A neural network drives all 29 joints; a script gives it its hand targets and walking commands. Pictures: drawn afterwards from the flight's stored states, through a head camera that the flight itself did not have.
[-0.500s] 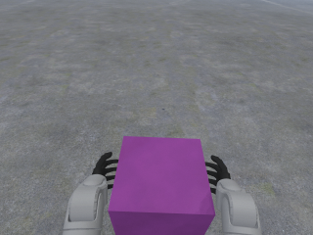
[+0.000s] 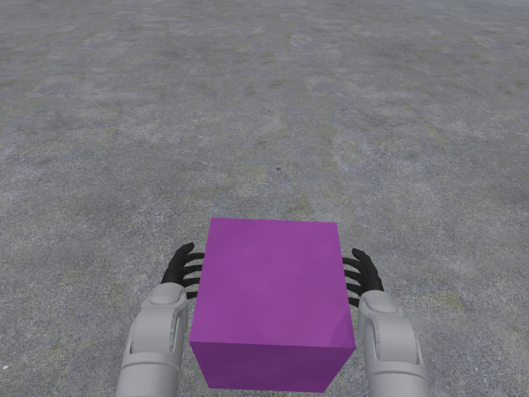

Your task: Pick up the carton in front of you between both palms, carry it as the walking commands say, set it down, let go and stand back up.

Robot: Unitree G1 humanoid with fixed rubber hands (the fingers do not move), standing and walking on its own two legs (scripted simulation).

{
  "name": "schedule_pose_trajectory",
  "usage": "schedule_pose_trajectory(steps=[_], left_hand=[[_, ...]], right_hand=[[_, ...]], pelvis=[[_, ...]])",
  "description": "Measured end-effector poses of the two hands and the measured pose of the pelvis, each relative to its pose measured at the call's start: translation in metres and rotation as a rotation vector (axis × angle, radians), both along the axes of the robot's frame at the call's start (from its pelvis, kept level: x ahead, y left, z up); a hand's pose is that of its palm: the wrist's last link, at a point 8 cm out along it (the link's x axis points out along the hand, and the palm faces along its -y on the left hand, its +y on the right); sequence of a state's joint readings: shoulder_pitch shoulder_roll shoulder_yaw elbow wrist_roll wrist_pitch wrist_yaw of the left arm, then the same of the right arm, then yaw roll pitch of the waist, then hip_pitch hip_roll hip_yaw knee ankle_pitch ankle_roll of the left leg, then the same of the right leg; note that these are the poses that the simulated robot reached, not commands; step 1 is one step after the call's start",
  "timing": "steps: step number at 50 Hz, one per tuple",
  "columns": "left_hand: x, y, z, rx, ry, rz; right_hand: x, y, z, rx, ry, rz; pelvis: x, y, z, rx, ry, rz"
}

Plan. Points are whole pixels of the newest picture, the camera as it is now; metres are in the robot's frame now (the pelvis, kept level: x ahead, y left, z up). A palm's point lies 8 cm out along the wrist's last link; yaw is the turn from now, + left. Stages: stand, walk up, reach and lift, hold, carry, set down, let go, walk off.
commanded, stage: carry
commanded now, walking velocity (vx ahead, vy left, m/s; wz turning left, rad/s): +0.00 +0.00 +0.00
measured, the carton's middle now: (269, 309) +0.31 +0.00 -0.05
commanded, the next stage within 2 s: hold in 0.80 s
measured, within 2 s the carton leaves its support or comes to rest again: neither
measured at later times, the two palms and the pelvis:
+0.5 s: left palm (165, 296) +0.28 +0.16 +0.04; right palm (363, 302) +0.29 -0.14 +0.04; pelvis +0.00 +0.01 +0.00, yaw +0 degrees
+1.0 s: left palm (136, 317) +0.25 +0.19 +0.04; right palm (340, 297) +0.29 -0.10 +0.04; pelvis -0.01 +0.00 +0.01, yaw +9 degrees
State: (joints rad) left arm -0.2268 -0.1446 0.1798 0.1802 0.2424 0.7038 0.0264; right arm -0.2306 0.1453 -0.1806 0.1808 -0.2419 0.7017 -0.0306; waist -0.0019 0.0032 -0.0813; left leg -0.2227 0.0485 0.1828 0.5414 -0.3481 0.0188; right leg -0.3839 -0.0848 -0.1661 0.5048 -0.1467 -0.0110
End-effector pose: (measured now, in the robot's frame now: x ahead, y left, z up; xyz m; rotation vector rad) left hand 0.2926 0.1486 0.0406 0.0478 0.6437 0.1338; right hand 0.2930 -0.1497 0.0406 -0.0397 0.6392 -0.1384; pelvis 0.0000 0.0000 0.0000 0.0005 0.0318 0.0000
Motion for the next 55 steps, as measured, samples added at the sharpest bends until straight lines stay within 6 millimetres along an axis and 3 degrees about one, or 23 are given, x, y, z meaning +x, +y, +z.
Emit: schedule_pose_trajectory(steps=[41,46,51,55], left_hand=[[-0.011,0.017,-0.004,-0.001,0.026,0.001],[-0.026,0.028,-0.003,0.009,0.032,0.038],[-0.048,0.046,0.0,0.002,0.028,0.158],[-0.059,0.049,0.005,0.005,0.022,0.221]], right_hand=[[-0.011,0.017,-0.002,-0.007,0.025,0.002],[-0.012,0.028,-0.001,-0.017,0.031,0.064],[0.001,0.05,0.003,-0.018,0.026,0.18],[0.009,0.057,0.007,-0.017,0.019,0.237]], pelvis=[[-0.005,0.016,0.0,-0.009,-0.026,0.008],[-0.007,0.012,0.008,-0.007,-0.101,0.101],[-0.009,0.001,0.01,0.009,-0.136,0.165],[-0.009,-0.01,0.011,0.013,-0.151,0.205]])
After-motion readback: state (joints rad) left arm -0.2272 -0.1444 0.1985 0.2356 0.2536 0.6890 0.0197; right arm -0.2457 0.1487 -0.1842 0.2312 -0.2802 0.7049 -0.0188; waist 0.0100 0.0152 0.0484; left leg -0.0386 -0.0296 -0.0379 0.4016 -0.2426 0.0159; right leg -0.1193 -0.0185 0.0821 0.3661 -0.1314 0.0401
